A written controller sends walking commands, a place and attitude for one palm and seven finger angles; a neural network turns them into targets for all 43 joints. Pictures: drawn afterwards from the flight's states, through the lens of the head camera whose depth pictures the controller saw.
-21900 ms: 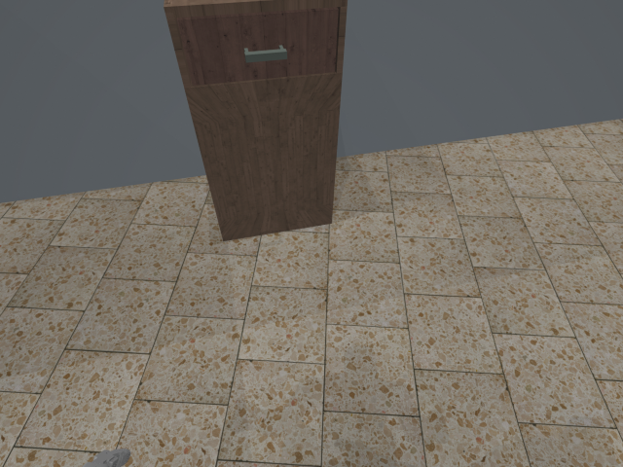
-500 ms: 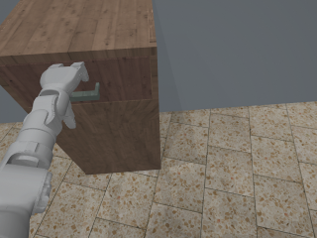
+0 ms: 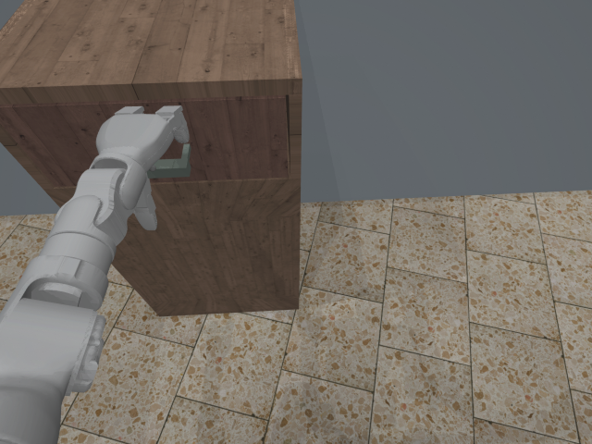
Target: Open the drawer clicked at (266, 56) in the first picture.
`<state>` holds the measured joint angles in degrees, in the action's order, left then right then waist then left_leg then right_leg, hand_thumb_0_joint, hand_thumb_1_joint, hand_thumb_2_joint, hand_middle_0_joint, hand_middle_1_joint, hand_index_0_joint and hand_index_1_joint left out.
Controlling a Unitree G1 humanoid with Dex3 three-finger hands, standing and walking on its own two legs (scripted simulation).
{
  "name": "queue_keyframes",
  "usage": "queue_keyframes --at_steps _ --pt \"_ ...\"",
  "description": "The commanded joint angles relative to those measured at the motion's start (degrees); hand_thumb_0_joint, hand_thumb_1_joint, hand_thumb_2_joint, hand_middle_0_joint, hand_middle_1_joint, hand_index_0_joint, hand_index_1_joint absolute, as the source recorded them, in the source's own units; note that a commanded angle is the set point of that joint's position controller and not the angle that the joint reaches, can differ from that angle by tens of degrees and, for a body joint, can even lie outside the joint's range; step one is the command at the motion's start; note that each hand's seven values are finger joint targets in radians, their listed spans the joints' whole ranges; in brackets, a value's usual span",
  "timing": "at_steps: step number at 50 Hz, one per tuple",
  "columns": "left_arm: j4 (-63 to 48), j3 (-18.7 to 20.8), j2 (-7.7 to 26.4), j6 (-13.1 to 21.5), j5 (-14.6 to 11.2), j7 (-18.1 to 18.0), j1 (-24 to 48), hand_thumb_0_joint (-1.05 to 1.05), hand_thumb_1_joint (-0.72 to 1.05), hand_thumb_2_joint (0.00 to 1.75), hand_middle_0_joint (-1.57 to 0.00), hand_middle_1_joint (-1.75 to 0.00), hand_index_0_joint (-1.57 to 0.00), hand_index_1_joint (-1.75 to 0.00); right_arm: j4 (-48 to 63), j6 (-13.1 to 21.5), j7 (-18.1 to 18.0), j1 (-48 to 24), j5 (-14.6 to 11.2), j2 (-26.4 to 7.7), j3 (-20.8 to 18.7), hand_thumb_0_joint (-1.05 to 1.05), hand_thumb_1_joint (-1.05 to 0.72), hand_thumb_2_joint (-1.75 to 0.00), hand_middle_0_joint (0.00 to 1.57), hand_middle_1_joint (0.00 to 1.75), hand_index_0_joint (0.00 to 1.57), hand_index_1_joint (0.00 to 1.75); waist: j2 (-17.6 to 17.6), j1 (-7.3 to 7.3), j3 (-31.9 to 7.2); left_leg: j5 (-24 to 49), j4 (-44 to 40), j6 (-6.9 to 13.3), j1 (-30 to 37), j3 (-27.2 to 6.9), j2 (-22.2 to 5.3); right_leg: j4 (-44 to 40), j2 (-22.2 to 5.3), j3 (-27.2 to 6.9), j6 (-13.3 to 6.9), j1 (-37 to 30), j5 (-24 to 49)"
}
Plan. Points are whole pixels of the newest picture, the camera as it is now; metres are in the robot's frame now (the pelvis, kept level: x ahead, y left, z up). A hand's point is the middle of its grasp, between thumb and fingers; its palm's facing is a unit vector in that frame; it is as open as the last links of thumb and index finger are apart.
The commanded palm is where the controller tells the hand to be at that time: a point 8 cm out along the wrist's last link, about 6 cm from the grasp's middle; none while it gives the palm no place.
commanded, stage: re-aim the fingers above the handle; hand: left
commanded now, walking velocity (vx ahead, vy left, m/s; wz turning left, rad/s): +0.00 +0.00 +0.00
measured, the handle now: (154, 160) +0.55 +0.23 +0.04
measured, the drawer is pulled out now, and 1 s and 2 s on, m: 0.00 0.00 0.00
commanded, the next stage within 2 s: lower the fingers behind the handle in 1.06 s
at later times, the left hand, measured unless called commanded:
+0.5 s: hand (130, 179) +0.46 +0.23 +0.08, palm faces -0.11 -0.01 -0.99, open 13.8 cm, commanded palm +0.47 +0.24 +0.15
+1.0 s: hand (124, 173) +0.47 +0.24 +0.08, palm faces -0.15 -0.01 -0.99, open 13.8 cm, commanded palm +0.47 +0.25 +0.15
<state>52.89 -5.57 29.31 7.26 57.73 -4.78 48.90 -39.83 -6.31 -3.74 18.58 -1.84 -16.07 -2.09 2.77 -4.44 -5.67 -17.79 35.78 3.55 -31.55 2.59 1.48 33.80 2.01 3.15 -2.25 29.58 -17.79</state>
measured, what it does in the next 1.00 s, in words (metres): stands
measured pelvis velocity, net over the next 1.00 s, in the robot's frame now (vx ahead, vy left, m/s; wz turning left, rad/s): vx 0.00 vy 0.00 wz -0.04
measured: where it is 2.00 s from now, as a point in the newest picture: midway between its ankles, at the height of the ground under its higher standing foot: outside the picture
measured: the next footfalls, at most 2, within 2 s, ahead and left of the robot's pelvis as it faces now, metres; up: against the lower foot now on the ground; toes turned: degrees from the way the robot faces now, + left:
none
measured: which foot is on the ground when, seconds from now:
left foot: down 0.00-1.00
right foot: down 0.00-1.00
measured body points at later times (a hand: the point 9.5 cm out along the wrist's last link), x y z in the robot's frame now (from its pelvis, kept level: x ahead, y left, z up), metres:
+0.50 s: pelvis +0.00 +0.00 +0.00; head +0.07 +0.00 +0.45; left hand +0.46 +0.23 +0.14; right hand +0.04 -0.27 -0.13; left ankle -0.01 +0.08 -0.72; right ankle -0.02 -0.10 -0.72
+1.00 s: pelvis +0.00 +0.00 +0.00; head +0.06 -0.01 +0.45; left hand +0.48 +0.24 +0.14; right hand +0.01 -0.27 -0.13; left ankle -0.01 +0.08 -0.72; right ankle -0.02 -0.10 -0.72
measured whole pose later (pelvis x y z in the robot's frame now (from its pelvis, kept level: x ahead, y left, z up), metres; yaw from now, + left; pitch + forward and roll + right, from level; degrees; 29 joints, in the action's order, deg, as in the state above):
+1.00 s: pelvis +0.00 +0.00 +0.00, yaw -2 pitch +14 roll -1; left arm 58.2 -0.7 34.1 4.0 59.4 -2.7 47.6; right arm -38.0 -7.9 -4.2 21.1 -2.5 -15.3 -0.7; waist 3.4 -5.5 -6.2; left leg -17.6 35.2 3.7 -31.5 4.7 0.5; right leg 33.1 3.0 0.9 -2.1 30.2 -16.7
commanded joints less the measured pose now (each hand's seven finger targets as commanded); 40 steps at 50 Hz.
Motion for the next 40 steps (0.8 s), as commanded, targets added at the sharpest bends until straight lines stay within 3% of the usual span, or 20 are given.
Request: queue_keyframes --at_steps 1,4,6,8,10,11,14,17,18,20,21,22,26,28,29,31,33,35,37,40 --pt "-9.87 14.8 25.88 -1.14 1.51 -8.72 29.66 0.0 -0.5 0.3 -0.3 -1.2 -0.3 -1.2 3.7 0.78 -0.52 5.27 0.85 -7.55 -2.32 0.0 -0.9 -0.9 0.2 0.3 0.2 0.3 3.44 1.35 -24.67 24.47 -0.31 -0.98 12.28 -3.27 -0.02 -0.27 0.63 -3.31 -0.4 -7.52 19.77" --pt "-4.09 13.37 24.83 -6.72 2.95 -11.07 25.76 0.0 -0.5 0.3 -0.3 -1.2 -0.3 -1.2 4.2 0.47 0.16 3.85 0.65 -7.57 -1.9 0.0 -0.9 -0.9 0.2 0.3 0.2 0.3 1.49 2.18 -22.8 23.42 -0.69 -1.46 8.2 -1.86 -0.36 0.06 0.63 -2.74 -0.21 -8.92 20.65" --pt "-2.39 13.13 24.49 -9.21 3.23 -10.18 22.35 0.0 -0.5 0.3 -0.3 -1.2 -0.3 -1.2 4.61 0.04 0.48 4.29 0.69 -8.0 -2.2 0.0 -0.9 -0.9 0.2 0.3 0.2 0.3 -0.09 2.76 -27.56 26.91 -0.61 -1.43 9.31 -1.06 -0.66 0.27 0.4 -2.96 0.17 -12.87 24.99" --pt "-3.81 13.97 25.96 -10.23 2.84 -9.03 21.99 0.0 -0.5 0.3 -0.3 -1.2 -0.3 -1.2 5.03 -0.67 0.47 3.99 0.46 -8.2 -2.16 0.0 -0.9 -0.9 0.2 0.3 0.2 0.3 -2.0 3.34 -28.46 27.78 -1.12 -1.21 9.27 -0.48 -0.69 -0.44 0.26 -3.29 0.53 -15.52 27.57" --pt "-3.09 14.67 27.11 -10.97 2.41 -8.02 20.76 0.0 -0.5 0.3 -0.3 -1.2 -0.3 -1.2 5.4 -1.55 0.0 2.64 0.05 -8.29 -1.87 0.0 -0.9 -0.9 0.2 0.3 0.2 0.3 -5.3 3.41 -26.87 25.84 -2.19 -0.89 7.35 -0.03 -0.53 -1.38 0.02 -3.75 0.76 -18.16 28.28" --pt "-2.22 12.97 25.34 -11.31 2.08 -7.21 19.69 0.0 -0.5 0.3 -0.3 -1.2 -0.3 -1.2 5.64 -1.55 -0.17 2.55 -0.14 -8.32 -1.89 0.0 -0.9 -0.9 0.2 0.3 0.2 0.3 -5.74 2.86 -25.06 24.01 -2.83 -0.72 7.16 0.18 -0.54 -1.97 -0.11 -3.78 1.03 -17.86 27.57" --pt "-4.69 8.69 20.42 -9.13 1.31 -3.58 19.94 0.0 -0.5 0.3 -0.3 -1.2 -0.3 -1.2 6.25 -1.1 -0.83 3.01 -0.62 -8.92 -2.47 0.0 -0.9 -0.9 0.2 0.3 0.2 0.3 -5.76 0.64 -21.41 22.2 -3.42 -0.02 10.0 -0.23 -0.76 -3.76 0.05 -3.49 1.14 -14.36 24.52" --pt "-12.17 3.19 14.04 -3.92 0.16 -0.28 24.34 0.0 -0.5 0.3 -0.3 -1.2 -0.3 -1.2 5.72 -0.38 -1.05 4.41 -0.33 -8.56 -3.35 0.0 -0.9 -0.9 0.2 0.3 0.2 0.3 -1.58 -1.91 -20.88 23.86 -2.6 0.36 16.88 -1.68 -1.03 -4.85 0.39 -3.81 0.96 -8.99 21.85" --pt "-14.71 3.05 13.55 -2.05 -0.29 0.41 24.73 0.0 -0.5 0.3 -0.3 -1.2 -0.3 -1.2 5.66 -0.12 -1.15 4.63 -0.13 -8.2 -3.63 0.0 -0.9 -0.9 0.2 0.3 0.2 0.3 0.62 -1.78 -21.45 24.36 -2.13 0.35 18.94 -1.98 -0.96 -4.95 0.51 -3.97 0.78 -7.62 20.52" --pt "-20.06 -1.04 8.49 1.31 -1.8 1.28 28.52 0.0 -0.5 0.3 -0.3 -1.2 -0.3 -1.2 5.13 0.36 -1.21 5.13 0.18 -7.49 -3.92 0.0 -0.9 -0.9 0.2 0.3 0.2 0.3 2.9 -3.57 -20.54 26.7 -1.33 0.0 23.24 -3.44 -1.23 -5.11 0.84 -3.47 0.49 -2.95 18.19" --pt "-19.78 -0.78 8.34 2.35 -2.31 0.85 29.49 0.0 -0.5 0.3 -0.3 -1.2 -0.3 -1.2 4.31 0.6 -1.1 5.27 0.26 -7.41 -4.01 0.0 -0.9 -0.9 0.2 0.3 0.2 0.3 4.01 -3.74 -18.99 25.33 -1.25 -0.33 24.02 -4.07 -1.48 -5.06 0.96 -3.12 0.46 -0.16 15.55" --pt "-18.46 0.93 9.93 2.86 -2.57 0.06 29.89 0.0 -0.5 0.3 -0.3 -1.2 -0.3 -1.2 3.57 0.71 -1.0 5.65 0.3 -7.73 -4.03 0.0 -0.9 -0.9 0.2 0.3 0.2 0.3 3.43 -3.71 -17.64 23.19 -1.16 -0.54 23.3 -4.59 -1.36 -4.79 1.12 -2.9 0.22 1.29 13.82" --pt "-15.31 8.02 17.14 2.18 -1.44 -6.07 32.59 0.0 -0.5 0.3 -0.3 -1.2 -0.3 -1.2 2.64 1.13 -0.33 5.89 0.53 -7.97 -3.3 0.0 -0.9 -0.9 0.2 0.3 0.2 0.3 4.06 -1.53 -20.69 21.65 -0.93 -1.45 19.43 -5.46 -0.87 -2.18 1.15 -2.25 -0.49 1.02 12.2" --pt "-10.6 10.44 19.24 -0.71 -0.18 -9.63 31.53 0.0 -0.5 0.3 -0.3 -1.2 -0.3 -1.2 2.63 1.17 0.08 5.39 0.6 -7.77 -2.74 0.0 -0.9 -0.9 0.2 0.3 0.2 0.3 2.28 -0.63 -20.62 20.57 -0.91 -1.52 15.22 -4.93 -0.65 -1.1 1.19 -1.89 -0.58 -0.27 12.5" --pt "-8.54 13.02 22.68 -2.61 0.82 -11.1 30.66 0.0 -0.5 0.3 -0.3 -1.2 -0.3 -1.2 2.64 1.14 0.15 5.08 0.61 -7.93 -2.47 0.0 -0.9 -0.9 0.2 0.3 0.2 0.3 2.02 0.35 -21.42 20.81 -0.92 -1.62 13.09 -4.47 -0.58 -0.48 1.13 -1.84 -0.66 -1.96 13.46" --pt "-4.82 12.43 23.63 -6.87 2.63 -12.64 30.59 0.0 -0.5 0.3 -0.3 -1.2 -0.3 -1.2 3.13 0.83 0.43 4.3 0.71 -7.9 -1.99 0.0 -0.9 -0.9 0.2 0.3 0.2 0.3 2.56 0.98 -23.86 22.14 -0.67 -1.81 11.17 -3.38 -0.37 0.27 0.97 -1.95 -0.52 -4.74 15.86" --pt "-1.03 9.25 20.55 -10.76 3.47 -12.0 30.48 0.0 -0.5 0.3 -0.3 -1.2 -0.3 -1.2 3.21 0.79 0.86 4.62 0.75 -8.19 -2.13 0.0 -0.9 -0.9 0.2 0.3 0.2 0.3 1.57 0.33 -24.7 22.84 -0.59 -1.81 11.09 -2.56 -0.79 0.0 0.91 -1.92 -0.15 -5.56 17.38" --pt "2.24 8.93 20.64 -12.73 2.97 -9.03 26.94 0.0 -0.5 0.3 -0.3 -1.2 -0.3 -1.2 3.85 0.26 0.72 5.31 0.56 -8.83 -2.22 0.0 -0.9 -0.9 0.2 0.3 0.2 0.3 -1.51 0.42 -27.89 25.31 -0.47 -1.4 11.44 -1.87 -0.88 -0.62 0.79 -2.52 0.22 -10.09 21.57" --pt "3.73 7.96 20.45 -13.4 2.25 -6.09 25.75 0.0 -0.5 0.3 -0.3 -1.2 -0.3 -1.2 4.12 -0.65 0.16 5.24 -0.08 -9.16 -2.14 0.0 -0.9 -0.9 0.2 0.3 0.2 0.3 -5.74 -0.36 -24.72 23.01 -1.14 -0.83 9.81 -1.19 -0.98 -1.96 0.51 -2.78 1.01 -10.6 22.11" --pt "3.87 8.09 21.64 -12.7 2.14 -3.17 24.94 0.0 -0.5 0.3 -0.3 -1.2 -0.3 -1.2 4.74 -1.16 -0.71 4.5 -0.49 -9.4 -1.64 0.0 -0.9 -0.9 0.2 0.3 0.2 0.3 -7.75 -0.36 -20.87 19.3 -2.68 -0.33 7.39 -0.91 -0.74 -3.49 0.12 -3.24 1.03 -12.07 20.84"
